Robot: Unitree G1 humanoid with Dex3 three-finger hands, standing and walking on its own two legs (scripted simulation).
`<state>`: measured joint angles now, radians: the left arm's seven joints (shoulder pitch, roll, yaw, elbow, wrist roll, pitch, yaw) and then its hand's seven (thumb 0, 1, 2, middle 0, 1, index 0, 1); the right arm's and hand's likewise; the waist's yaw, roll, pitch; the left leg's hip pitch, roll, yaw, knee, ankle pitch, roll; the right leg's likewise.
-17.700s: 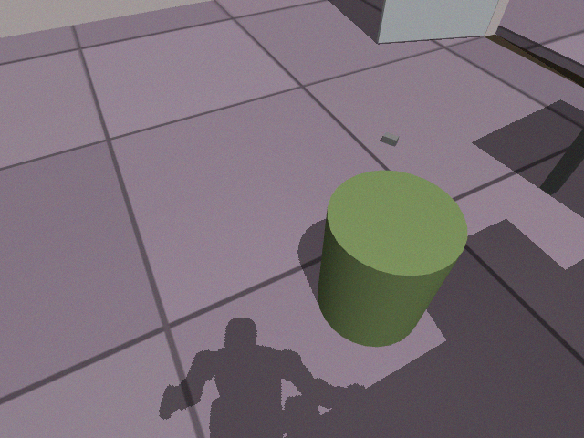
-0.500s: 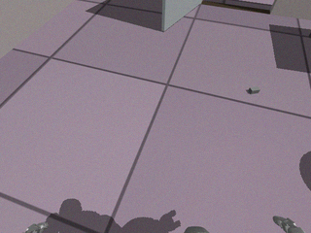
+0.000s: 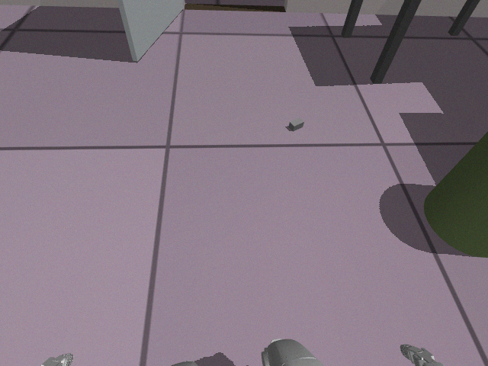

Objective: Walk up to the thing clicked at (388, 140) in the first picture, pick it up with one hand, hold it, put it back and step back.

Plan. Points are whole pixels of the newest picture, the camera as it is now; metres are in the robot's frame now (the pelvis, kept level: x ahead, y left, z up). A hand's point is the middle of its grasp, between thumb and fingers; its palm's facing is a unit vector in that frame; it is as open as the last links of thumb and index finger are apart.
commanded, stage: walk up
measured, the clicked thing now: (296, 124) +1.42 -0.41 -0.74
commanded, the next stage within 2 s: stand in 1.74 s
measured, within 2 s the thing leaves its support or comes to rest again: neither
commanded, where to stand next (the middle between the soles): +0.06 -0.01 m, yaw -25 degrees
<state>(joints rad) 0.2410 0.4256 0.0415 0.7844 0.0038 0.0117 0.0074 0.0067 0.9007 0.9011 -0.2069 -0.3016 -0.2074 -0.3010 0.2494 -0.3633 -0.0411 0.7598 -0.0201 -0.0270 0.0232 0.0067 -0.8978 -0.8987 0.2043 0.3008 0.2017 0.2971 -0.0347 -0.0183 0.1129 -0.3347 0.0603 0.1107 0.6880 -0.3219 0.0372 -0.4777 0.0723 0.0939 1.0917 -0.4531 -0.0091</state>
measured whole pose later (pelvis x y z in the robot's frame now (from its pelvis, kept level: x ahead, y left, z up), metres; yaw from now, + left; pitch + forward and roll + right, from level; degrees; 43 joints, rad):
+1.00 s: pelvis -0.01 -0.01 -0.01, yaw -24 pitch -3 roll -1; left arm 0.25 0.38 0.04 0.90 0.03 -0.04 0.01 0.01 0.90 0.90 -0.21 -0.30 -0.21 -0.30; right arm 0.23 -0.44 -0.04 0.89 -0.01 0.00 0.00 0.01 -0.90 -0.90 0.20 0.30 0.20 0.30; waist -0.01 0.04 0.10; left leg -0.37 0.08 0.00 0.83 -0.49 0.02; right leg -0.34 0.04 0.06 0.75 -0.36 0.00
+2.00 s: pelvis +0.02 +0.00 +0.02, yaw -26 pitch -2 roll +0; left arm 0.07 0.34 0.01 1.15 0.01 -0.02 0.00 0.00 0.90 0.90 -0.21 -0.30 -0.21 -0.30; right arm 0.06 -0.36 -0.02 1.15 -0.01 -0.01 0.01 0.01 -0.90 -0.90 0.20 0.30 0.20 0.30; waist -0.02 0.01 0.06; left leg -0.13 0.05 0.06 0.35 -0.19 -0.03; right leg -0.14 0.00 0.12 0.35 -0.18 0.04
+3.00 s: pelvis +0.03 +0.00 +0.03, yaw -24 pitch -2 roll +0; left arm 0.11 0.35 0.01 1.13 0.01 -0.01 0.00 0.00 0.90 0.90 -0.21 -0.30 -0.21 -0.30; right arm 0.09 -0.36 -0.01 1.13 -0.01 -0.01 0.01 0.00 -0.90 -0.90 0.20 0.30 0.20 0.30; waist -0.01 0.00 0.05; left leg -0.12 0.03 0.03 0.34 -0.19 -0.02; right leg -0.11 -0.02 0.09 0.33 -0.18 0.05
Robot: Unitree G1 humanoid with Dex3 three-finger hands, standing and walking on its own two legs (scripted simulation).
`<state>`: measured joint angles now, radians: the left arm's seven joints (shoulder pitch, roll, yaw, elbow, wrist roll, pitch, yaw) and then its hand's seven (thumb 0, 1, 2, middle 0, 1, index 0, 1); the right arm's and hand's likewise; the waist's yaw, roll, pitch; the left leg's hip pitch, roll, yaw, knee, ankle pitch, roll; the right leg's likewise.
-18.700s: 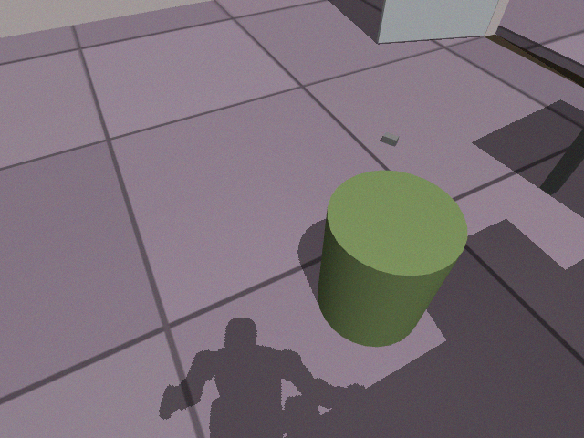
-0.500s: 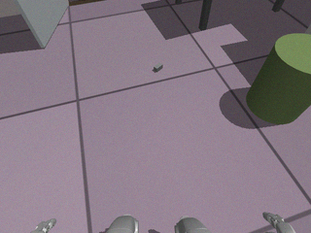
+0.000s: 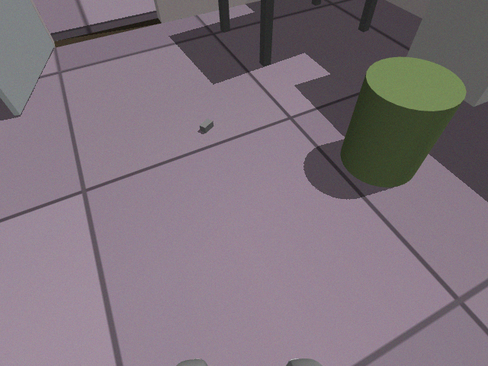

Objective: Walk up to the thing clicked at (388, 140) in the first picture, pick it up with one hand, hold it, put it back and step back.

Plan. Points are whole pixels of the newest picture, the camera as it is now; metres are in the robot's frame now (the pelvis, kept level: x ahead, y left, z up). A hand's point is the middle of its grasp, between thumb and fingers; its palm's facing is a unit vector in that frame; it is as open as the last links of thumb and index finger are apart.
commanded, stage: walk up
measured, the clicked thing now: (206, 125) +1.47 +0.22 -0.73
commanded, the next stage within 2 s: stand in 0.74 s
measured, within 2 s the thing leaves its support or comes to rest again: neither
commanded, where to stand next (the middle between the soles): +0.07 +0.03 m, yaw -1 degrees
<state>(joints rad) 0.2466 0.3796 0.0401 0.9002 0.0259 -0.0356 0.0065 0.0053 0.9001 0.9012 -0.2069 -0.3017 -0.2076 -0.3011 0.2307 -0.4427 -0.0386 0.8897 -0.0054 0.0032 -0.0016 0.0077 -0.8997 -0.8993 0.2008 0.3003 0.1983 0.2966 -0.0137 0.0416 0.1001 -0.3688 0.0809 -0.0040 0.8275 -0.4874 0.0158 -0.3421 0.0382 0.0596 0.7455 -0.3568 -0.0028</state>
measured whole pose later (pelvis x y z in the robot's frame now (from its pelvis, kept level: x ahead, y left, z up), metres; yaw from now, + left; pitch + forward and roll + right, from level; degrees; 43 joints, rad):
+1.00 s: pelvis +0.02 +0.02 +0.04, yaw -2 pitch -2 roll +0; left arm 0.07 0.34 0.01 1.15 0.01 -0.02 0.00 0.00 0.90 0.90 -0.21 -0.30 -0.21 -0.30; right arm 0.06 -0.36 -0.02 1.15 -0.01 -0.01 0.01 0.01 -0.90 -0.90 0.20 0.30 0.20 0.30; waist -0.02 0.01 0.06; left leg -0.13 0.05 0.06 0.35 -0.19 -0.03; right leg -0.14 0.00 0.12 0.35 -0.18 0.04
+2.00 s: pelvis +0.03 +0.03 +0.04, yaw +0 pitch -2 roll +0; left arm 0.11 0.35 0.01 1.13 0.01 -0.01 0.00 0.00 0.90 0.90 -0.21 -0.30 -0.21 -0.30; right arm 0.09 -0.36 -0.01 1.13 -0.01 -0.01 0.01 0.00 -0.90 -0.90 0.20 0.30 0.20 0.30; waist -0.01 0.00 0.05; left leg -0.12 0.03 0.03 0.34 -0.19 -0.02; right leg -0.11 -0.02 0.09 0.33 -0.18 0.05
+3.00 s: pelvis +0.03 +0.03 +0.04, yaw +1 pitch -2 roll +0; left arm 0.14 0.35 0.00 1.11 0.01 -0.01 0.00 0.00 0.90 0.90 -0.21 -0.30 -0.21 -0.30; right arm 0.11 -0.36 -0.01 1.13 -0.01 -0.01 0.01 0.00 -0.90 -0.90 0.20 0.30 0.20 0.30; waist -0.01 0.00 0.05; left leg -0.11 0.02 0.01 0.34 -0.19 -0.01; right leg -0.10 -0.03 0.07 0.32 -0.18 0.05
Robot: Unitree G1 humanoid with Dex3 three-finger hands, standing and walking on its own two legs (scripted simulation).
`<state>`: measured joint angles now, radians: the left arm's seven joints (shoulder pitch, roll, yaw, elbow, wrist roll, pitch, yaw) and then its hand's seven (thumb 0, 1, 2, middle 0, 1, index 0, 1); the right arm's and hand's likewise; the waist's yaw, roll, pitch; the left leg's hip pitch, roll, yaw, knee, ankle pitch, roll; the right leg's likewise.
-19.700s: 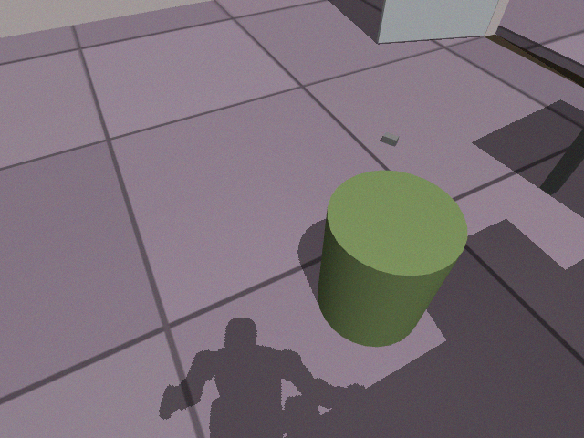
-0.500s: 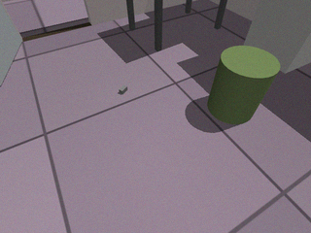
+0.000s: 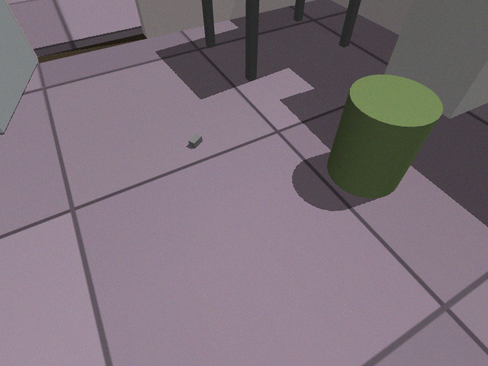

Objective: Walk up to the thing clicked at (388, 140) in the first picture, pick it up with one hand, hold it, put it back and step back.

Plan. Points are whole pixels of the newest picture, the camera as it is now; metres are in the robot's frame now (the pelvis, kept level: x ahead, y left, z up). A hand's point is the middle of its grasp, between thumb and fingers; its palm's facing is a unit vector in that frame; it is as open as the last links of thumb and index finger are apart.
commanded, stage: stand
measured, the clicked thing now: (195, 141) +1.44 +0.25 -0.76
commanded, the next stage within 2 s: none
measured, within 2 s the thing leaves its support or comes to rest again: neither
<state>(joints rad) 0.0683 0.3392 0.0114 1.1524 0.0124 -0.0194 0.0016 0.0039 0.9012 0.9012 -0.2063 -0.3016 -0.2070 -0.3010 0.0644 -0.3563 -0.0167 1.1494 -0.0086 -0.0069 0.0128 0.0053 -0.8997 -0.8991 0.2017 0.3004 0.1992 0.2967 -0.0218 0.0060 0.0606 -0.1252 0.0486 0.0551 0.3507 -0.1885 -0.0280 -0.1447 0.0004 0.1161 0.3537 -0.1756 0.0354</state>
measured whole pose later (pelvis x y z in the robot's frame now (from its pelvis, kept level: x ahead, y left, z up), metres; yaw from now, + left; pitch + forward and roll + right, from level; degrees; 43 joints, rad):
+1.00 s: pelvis +0.01 +0.01 +0.00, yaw +2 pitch -2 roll +0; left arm 0.11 0.35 0.01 1.13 0.01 -0.01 0.00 0.00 0.90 0.90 -0.21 -0.30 -0.21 -0.30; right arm 0.09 -0.36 -0.01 1.13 -0.01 -0.01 0.01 0.00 -0.90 -0.90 0.20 0.30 0.20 0.30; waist -0.01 0.00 0.05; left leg -0.12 0.03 0.03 0.34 -0.19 -0.02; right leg -0.11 -0.02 0.09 0.33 -0.18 0.05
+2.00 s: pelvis +0.01 +0.01 +0.00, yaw +3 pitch -2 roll +0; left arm 0.14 0.35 0.00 1.11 0.01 -0.01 0.00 0.00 0.90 0.90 -0.21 -0.30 -0.21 -0.30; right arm 0.11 -0.36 -0.01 1.13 -0.01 -0.01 0.01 0.00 -0.90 -0.90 0.20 0.30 0.20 0.30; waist -0.01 0.00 0.05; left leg -0.11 0.02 0.01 0.34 -0.19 -0.01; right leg -0.10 -0.03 0.07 0.32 -0.18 0.05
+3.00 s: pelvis +0.22 -0.01 -0.03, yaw +4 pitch -3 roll -1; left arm 0.34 0.42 0.07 0.94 0.02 -0.07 -0.04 0.01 0.90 0.90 -0.21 -0.30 -0.21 -0.30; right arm 0.20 -0.41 -0.09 0.93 -0.04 -0.03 0.10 0.01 -0.90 -0.90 0.20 0.30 0.20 0.30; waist 0.04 -0.01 0.09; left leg -0.42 0.07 0.04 0.59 -0.12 0.02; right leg 0.03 -0.06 -0.11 0.53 -0.48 0.01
